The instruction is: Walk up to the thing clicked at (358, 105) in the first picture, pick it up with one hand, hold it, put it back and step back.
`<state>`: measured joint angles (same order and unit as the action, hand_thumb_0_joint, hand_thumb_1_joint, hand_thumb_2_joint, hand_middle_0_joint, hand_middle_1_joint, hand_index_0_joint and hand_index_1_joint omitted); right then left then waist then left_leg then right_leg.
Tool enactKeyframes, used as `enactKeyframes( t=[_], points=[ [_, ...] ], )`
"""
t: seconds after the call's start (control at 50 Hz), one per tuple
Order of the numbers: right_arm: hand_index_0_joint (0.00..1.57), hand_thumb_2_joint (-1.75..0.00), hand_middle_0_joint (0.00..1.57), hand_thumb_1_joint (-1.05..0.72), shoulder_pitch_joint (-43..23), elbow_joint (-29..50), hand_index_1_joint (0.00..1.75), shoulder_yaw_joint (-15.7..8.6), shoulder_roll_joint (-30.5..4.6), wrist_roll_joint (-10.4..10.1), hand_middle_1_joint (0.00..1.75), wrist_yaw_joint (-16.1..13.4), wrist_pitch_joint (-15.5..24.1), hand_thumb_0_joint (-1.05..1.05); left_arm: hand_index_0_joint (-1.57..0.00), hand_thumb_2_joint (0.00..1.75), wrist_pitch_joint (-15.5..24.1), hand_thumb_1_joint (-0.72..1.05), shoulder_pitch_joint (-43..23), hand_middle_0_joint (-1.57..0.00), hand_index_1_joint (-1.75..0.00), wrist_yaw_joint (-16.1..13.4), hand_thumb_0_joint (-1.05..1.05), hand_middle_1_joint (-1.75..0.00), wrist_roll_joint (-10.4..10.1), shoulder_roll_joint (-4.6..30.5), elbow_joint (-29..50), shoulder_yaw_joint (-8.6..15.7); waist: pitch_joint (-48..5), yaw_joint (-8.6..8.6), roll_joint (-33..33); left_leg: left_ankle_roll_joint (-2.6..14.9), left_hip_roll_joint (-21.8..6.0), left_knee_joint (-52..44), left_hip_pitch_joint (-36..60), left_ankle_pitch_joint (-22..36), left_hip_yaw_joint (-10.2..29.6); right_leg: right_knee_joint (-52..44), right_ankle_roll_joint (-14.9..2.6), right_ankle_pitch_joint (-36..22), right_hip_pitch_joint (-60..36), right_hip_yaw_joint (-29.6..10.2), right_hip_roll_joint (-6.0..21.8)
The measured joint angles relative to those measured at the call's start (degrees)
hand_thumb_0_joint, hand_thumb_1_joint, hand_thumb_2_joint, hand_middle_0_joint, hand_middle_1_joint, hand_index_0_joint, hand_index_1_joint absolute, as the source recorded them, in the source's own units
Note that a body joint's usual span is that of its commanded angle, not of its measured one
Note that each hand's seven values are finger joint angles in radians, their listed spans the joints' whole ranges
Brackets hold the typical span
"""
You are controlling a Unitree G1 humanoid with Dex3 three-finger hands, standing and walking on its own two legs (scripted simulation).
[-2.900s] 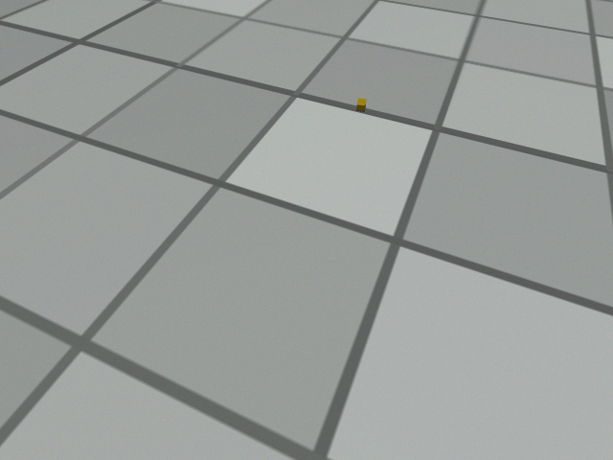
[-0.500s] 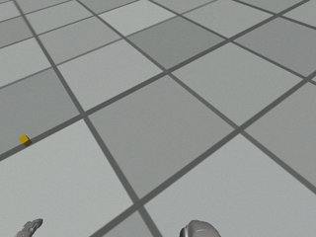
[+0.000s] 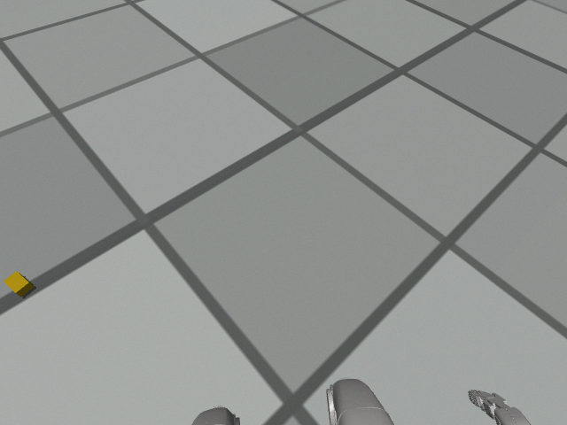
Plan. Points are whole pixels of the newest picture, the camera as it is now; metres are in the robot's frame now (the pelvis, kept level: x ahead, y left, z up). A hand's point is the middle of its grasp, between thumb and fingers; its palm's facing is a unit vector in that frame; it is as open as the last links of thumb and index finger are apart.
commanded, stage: walk up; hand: left
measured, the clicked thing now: (18, 283) +0.64 +0.91 -0.73
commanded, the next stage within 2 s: none
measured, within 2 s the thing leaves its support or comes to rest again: neither
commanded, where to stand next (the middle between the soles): +0.18 +0.92 m, yaw -33 degrees
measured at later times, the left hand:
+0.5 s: hand out of the picture +0.22 +0.51 -0.09, palm faces -0.16 -0.77 -0.62, open 7.4 cm
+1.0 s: hand out of the picture +0.30 +0.69 -0.13, palm faces -0.34 -0.77 -0.55, open 7.4 cm
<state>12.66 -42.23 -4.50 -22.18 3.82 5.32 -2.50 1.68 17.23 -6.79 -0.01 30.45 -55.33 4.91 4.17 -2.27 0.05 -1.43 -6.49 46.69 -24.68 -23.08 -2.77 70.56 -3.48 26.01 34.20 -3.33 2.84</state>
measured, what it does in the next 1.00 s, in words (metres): steps to the left, turning right: right foot, then left foot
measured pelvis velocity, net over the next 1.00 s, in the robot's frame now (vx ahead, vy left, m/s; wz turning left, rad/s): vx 0.13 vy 0.45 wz -0.32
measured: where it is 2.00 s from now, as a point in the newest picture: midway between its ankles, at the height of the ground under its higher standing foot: outside the picture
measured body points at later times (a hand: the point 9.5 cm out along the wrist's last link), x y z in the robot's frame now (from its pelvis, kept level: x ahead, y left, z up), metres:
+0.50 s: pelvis +0.10 +0.21 -0.01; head +0.12 +0.16 +0.44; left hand +0.23 +0.55 -0.06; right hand +0.16 -0.12 -0.13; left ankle +0.16 +0.41 -0.65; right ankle +0.14 +0.01 -0.71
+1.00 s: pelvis +0.13 +0.45 -0.02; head +0.17 +0.39 +0.43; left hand +0.32 +0.73 -0.09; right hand +0.10 +0.12 -0.14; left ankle +0.17 +0.50 -0.67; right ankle +0.17 +0.33 -0.71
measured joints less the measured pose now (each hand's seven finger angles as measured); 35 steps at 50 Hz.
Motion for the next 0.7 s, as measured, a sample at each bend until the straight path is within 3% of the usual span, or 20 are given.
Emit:
enactKeyframes(
  t=[0.12, 0.16, 0.2, 0.22, 0.24, 0.28, 0.32, 0.4, 0.46, 0.52, 0.58, 0.6, 0.62, 0.66, 0.7],
  points=[
    [0.20, -0.89, 0.21, -0.90, 4.07, -0.70, 0.30, -0.39, -1.04, 0.83, 0.30, -1.38, -0.58, 0.01, -0.20, 0.90, 1.11, 0.91, -1.84, -0.20, -0.30, 1.50, 0.01, -0.30, -1.29, -3.55, 2.39, -2.08, 0.78, -3.99, 1.08, 4.67, 4.76, -10.14, 7.74, 1.58, -5.43, -12.79, 1.86, -5.23, 1.02, 7.93, -2.07],
    [0.20, -0.90, 0.21, -0.90, 4.60, -0.13, 0.30, -0.86, -1.88, 1.08, 0.30, -1.60, -0.99, 0.01, -0.20, 0.90, 1.19, 0.91, -2.13, -0.20, -0.30, 1.63, 0.01, -0.30, -1.18, -4.76, 3.32, -2.55, 1.13, -4.77, 2.10, 5.92, 6.16, -10.42, 9.18, 0.34, -7.29, -19.83, 1.77, -8.07, -1.08, 10.25, -2.48],
    [0.20, -0.90, 0.21, -0.90, 4.87, 0.66, 0.30, -1.31, -2.71, 0.91, 0.30, -1.67, -1.80, 0.01, -0.20, 0.90, 1.80, 0.90, -1.74, -0.21, -0.30, 1.58, 0.01, -0.30, -0.91, -5.64, 4.60, -2.75, 1.17, -5.04, 3.33, 6.72, 7.03, -7.03, 9.13, -2.29, -9.04, -29.50, 0.87, -14.65, -5.25, 11.76, -3.09],
    [0.20, -0.90, 0.21, -0.90, 4.87, 0.98, 0.30, -1.55, -2.96, 0.63, 0.30, -1.66, -2.19, 0.01, -0.20, 0.90, 2.31, 0.90, -1.48, -0.21, -0.30, 1.41, 0.00, -0.30, -0.63, -5.82, 5.33, -2.60, 1.24, -4.56, 3.93, 6.20, 7.04, -2.48, 7.82, -3.59, -9.45, -32.63, -0.86, -13.51, -7.40, 11.45, -3.55],
    [0.20, -0.90, 0.21, -0.90, 4.05, 0.93, 0.30, -1.77, -3.20, 0.39, 0.30, -1.73, -2.61, 0.01, -0.20, 0.90, 2.54, 0.90, -1.67, -0.21, -0.30, 1.00, 0.00, -0.30, -0.27, -6.42, 5.98, -2.30, 2.12, -3.69, 5.65, 4.56, 6.51, 3.28, 5.81, -4.61, -7.65, -31.79, -1.33, -12.06, -7.63, 11.05, -4.61],
    [0.20, -0.90, 0.20, -0.90, 3.16, 1.33, 0.30, -1.75, -2.79, 0.18, 0.30, -2.04, -3.40, 0.01, -0.21, 0.90, 2.03, 0.90, -2.13, -0.21, -0.30, 0.39, 0.00, -0.30, 0.16, -6.83, 7.52, -2.27, 3.24, -2.79, 8.03, 0.68, 7.02, 16.09, 0.34, -7.22, -1.46, -29.41, -0.86, -11.01, -7.80, 11.09, -5.02],
    [0.20, -0.90, 0.20, -0.91, 2.95, 1.60, 0.30, -1.34, -2.20, 0.23, 0.30, -2.10, -3.93, 0.01, -0.21, 0.90, 1.47, 0.90, -2.86, -0.21, -0.30, -0.08, 0.00, -0.30, 0.02, -6.95, 8.45, -2.26, 3.25, -1.67, 8.71, -1.05, 7.17, 26.47, -4.94, -7.22, 2.50, -28.60, -0.36, -10.45, -8.60, 10.50, -3.74],
    [0.20, -0.90, 0.20, -0.91, 0.94, 1.99, 0.30, -0.71, -2.87, 0.46, 0.30, -0.44, -4.23, 0.01, -0.21, 0.90, 1.61, 0.90, -1.62, -0.21, -0.30, 0.14, 0.00, -0.30, 0.88, -7.44, 9.92, -1.91, 2.25, 0.34, 9.13, 0.02, 3.83, 29.90, -10.30, -1.71, 7.93, -29.57, 1.97, -10.66, -9.99, 6.84, -0.81],
    [0.20, -0.90, 0.21, -0.90, -0.47, 3.27, 0.30, -1.08, -3.99, 0.61, 0.30, 0.72, -3.94, 0.01, -0.21, 0.90, 1.68, 0.90, -0.09, -0.21, -0.30, 1.11, 0.00, -0.30, 1.87, -6.77, 9.91, -1.61, 1.40, 1.00, 9.02, 0.66, 0.85, 24.83, -10.48, 0.89, 10.14, -28.94, 3.31, -10.23, -9.20, 3.46, 1.39],
    [0.20, -0.90, 0.21, -0.90, -1.26, 4.04, 0.30, -1.80, -5.27, 0.59, 0.30, 1.33, -3.84, 0.01, -0.21, 0.90, 1.60, 0.90, 0.93, -0.21, -0.30, 1.85, 0.00, -0.30, 2.69, -5.23, 10.04, -0.98, 0.70, 1.52, 8.60, 1.10, -1.04, 16.86, -8.26, -0.10, 10.05, -27.31, 3.82, -9.28, -7.23, 0.37, 3.32],
    [0.20, -0.90, 0.21, -0.90, -1.14, 4.20, 0.30, -2.68, -6.94, 0.50, 0.30, 1.33, -3.41, 0.01, -0.21, 0.90, 1.55, 0.90, 1.12, -0.21, -0.30, 2.09, 0.00, -0.30, 2.95, -3.12, 10.46, -0.30, 0.52, 2.14, 7.96, 1.70, -1.05, 8.35, -4.07, -2.22, 8.21, -24.85, 4.55, -8.21, -4.64, -2.58, 5.20],
    [0.20, -0.90, 0.20, -0.91, -1.08, 3.95, 0.30, -3.05, -6.79, 0.68, 0.30, 1.02, -2.91, 0.00, -0.21, 0.90, 1.33, 0.90, 0.67, -0.21, -0.30, 1.98, 0.01, -0.30, 2.89, -2.01, 10.23, 0.02, 1.00, 2.09, 6.36, -0.47, 0.31, 7.70, -3.24, -5.01, 6.87, -23.15, 4.04, -7.47, -3.57, -4.26, 6.63],
    [0.20, -0.90, 0.20, -0.91, -1.13, 3.68, 0.30, -3.12, -5.92, 1.13, 0.30, 0.60, -2.39, 0.00, -0.21, 0.90, 0.91, 0.90, 0.06, -0.21, -0.30, 1.57, 0.01, -0.30, 2.67, -0.83, 9.61, 0.59, 2.11, 2.24, 3.73, -1.25, 2.09, 8.86, -2.83, -5.72, 4.72, -20.08, 2.67, -6.12, -2.36, -7.15, 7.49],
    [0.20, -0.90, 0.20, -0.91, -0.14, 3.65, 0.30, -2.22, -4.73, 1.40, 0.30, -0.08, -1.42, 0.00, -0.21, 0.90, -0.25, 0.90, -0.67, -0.21, -0.30, 0.07, 0.01, -0.30, 1.98, -0.43, 7.72, 1.27, 2.67, 1.98, 2.59, -1.03, 2.30, 10.89, -3.16, -6.23, 2.86, -9.81, 1.35, 2.64, 0.70, -8.85, 2.77],
    [0.20, -0.90, 0.20, -0.91, 1.19, 3.11, 0.30, -1.51, -3.54, 1.11, 0.30, -0.71, -1.44, 0.00, -0.20, 0.90, -0.67, 0.90, -1.47, -0.21, -0.30, -0.72, 0.01, -0.30, 1.21, -1.24, 5.93, 0.49, 2.59, 0.08, 3.40, 0.46, 2.28, 9.53, -2.99, -5.24, 3.17, -2.16, 0.71, 5.53, 2.56, -4.58, -1.50]
  ],
)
